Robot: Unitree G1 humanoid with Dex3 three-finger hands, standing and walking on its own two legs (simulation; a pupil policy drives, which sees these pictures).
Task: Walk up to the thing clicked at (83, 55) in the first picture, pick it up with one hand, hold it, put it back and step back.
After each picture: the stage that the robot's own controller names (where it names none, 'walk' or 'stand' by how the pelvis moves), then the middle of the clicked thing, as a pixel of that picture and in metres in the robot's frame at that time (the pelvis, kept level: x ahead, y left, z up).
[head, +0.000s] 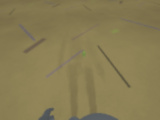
stand; (84, 53) +1.39 +0.20 -0.72
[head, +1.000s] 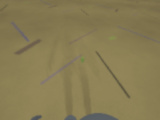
walk; (82, 59) +1.27 +0.12 -0.71
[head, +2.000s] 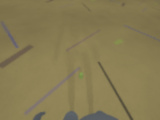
walk; (81, 75) +0.76 +0.11 -0.71
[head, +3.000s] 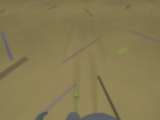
walk; (76, 95) +0.45 +0.17 -0.71
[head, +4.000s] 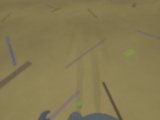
stand; (79, 104) +0.33 +0.15 -0.70
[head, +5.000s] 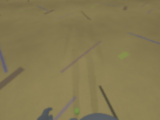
stand; (77, 111) +0.26 +0.15 -0.72
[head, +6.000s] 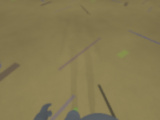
stand; (75, 110) +0.22 +0.13 -0.71
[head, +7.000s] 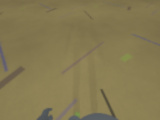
stand; (77, 115) +0.21 +0.13 -0.72
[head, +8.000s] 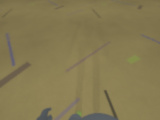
stand; (79, 114) +0.21 +0.11 -0.72
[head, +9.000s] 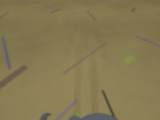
stand; (77, 115) +0.21 +0.13 -0.72
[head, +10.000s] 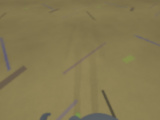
stand; (77, 116) +0.21 +0.13 -0.72
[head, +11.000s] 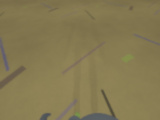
stand; (77, 115) +0.20 +0.13 -0.72
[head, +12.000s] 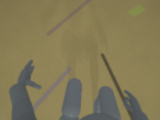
go down; (72, 86) +0.25 +0.16 -0.43
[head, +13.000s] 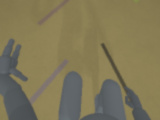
go down; (70, 80) +0.28 +0.19 -0.31
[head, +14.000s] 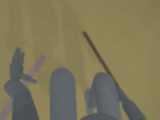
close in; (53, 81) +0.25 +0.21 -0.23
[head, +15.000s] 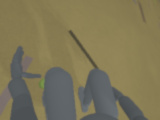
close; (45, 83) +0.25 +0.20 -0.21
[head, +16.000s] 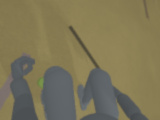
close; (43, 82) +0.24 +0.21 -0.21
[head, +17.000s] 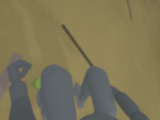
lift; (39, 83) +0.25 +0.20 -0.21
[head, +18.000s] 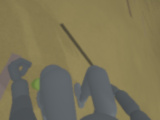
lift; (38, 83) +0.25 +0.20 -0.20
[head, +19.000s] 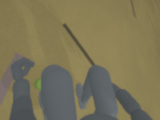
lift; (41, 83) +0.25 +0.20 -0.20
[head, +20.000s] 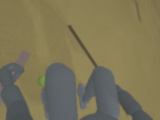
lift; (44, 80) +0.26 +0.20 -0.20
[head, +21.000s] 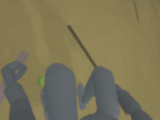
lift; (43, 81) +0.25 +0.20 -0.20
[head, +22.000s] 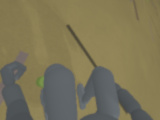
lift; (43, 81) +0.25 +0.20 -0.20
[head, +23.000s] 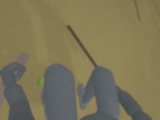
lift; (43, 81) +0.25 +0.20 -0.20
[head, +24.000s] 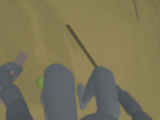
lift; (43, 81) +0.25 +0.20 -0.20
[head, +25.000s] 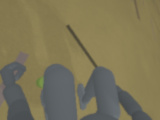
lift; (43, 82) +0.25 +0.20 -0.20
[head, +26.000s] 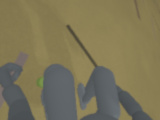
lift; (43, 82) +0.25 +0.20 -0.20
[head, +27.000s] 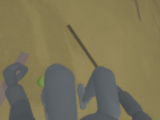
lift; (43, 81) +0.25 +0.20 -0.20
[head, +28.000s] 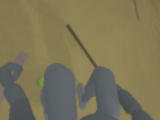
lift; (43, 81) +0.25 +0.20 -0.20
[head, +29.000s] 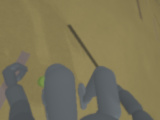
lift; (44, 81) +0.25 +0.20 -0.20
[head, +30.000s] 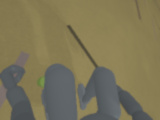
lift; (44, 81) +0.25 +0.20 -0.20
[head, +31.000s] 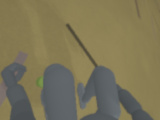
lift; (43, 81) +0.25 +0.20 -0.20
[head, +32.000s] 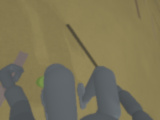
lift; (43, 81) +0.25 +0.20 -0.20
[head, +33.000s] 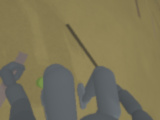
lift; (43, 82) +0.25 +0.20 -0.20
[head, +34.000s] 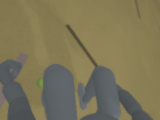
lift; (43, 82) +0.25 +0.20 -0.19
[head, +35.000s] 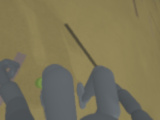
lift; (42, 82) +0.25 +0.20 -0.20
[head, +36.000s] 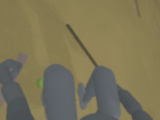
lift; (43, 82) +0.25 +0.20 -0.19
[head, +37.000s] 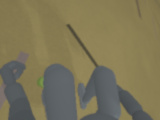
lift; (44, 81) +0.25 +0.20 -0.20
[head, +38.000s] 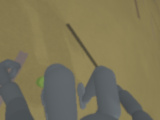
lift; (43, 81) +0.25 +0.20 -0.20
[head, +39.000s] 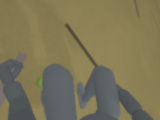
lift; (42, 82) +0.25 +0.20 -0.20
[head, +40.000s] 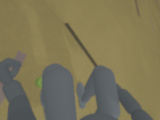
lift; (42, 82) +0.25 +0.20 -0.20
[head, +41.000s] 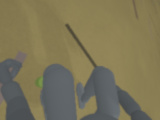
lift; (42, 81) +0.25 +0.20 -0.20
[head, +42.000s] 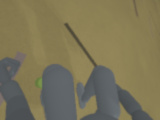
lift; (42, 82) +0.25 +0.20 -0.20
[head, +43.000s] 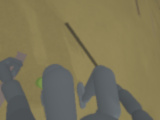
lift; (42, 82) +0.25 +0.20 -0.20
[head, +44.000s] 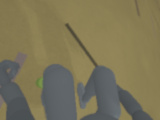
lift; (43, 82) +0.25 +0.20 -0.20
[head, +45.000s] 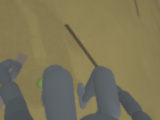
lift; (43, 82) +0.25 +0.20 -0.20
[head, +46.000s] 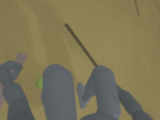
lift; (42, 82) +0.25 +0.20 -0.20
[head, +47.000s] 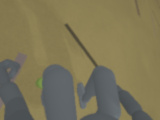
lift; (42, 82) +0.25 +0.20 -0.20
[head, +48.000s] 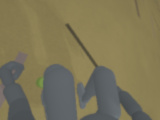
lift; (43, 82) +0.25 +0.20 -0.20
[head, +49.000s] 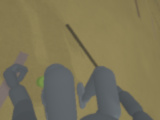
lift; (43, 81) +0.25 +0.20 -0.20
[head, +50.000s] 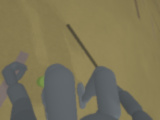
lift; (43, 81) +0.25 +0.20 -0.20
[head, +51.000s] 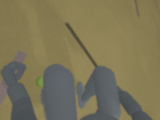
lift; (42, 81) +0.25 +0.20 -0.20
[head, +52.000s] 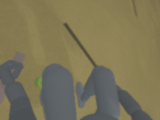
lift; (41, 82) +0.25 +0.20 -0.20
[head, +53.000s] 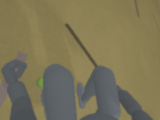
lift; (43, 82) +0.25 +0.20 -0.20
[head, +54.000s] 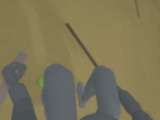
lift; (43, 81) +0.25 +0.20 -0.20
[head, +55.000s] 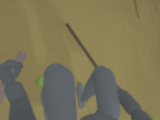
lift; (42, 81) +0.25 +0.20 -0.20
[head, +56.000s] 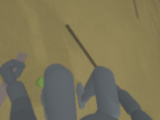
lift; (42, 82) +0.25 +0.20 -0.20
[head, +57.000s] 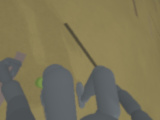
lift; (42, 82) +0.25 +0.20 -0.20
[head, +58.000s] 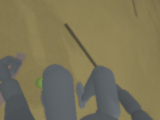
lift; (42, 82) +0.25 +0.20 -0.20
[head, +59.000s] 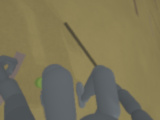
lift; (41, 82) +0.25 +0.20 -0.20
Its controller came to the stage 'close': yes
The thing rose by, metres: 0.00
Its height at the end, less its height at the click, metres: +0.00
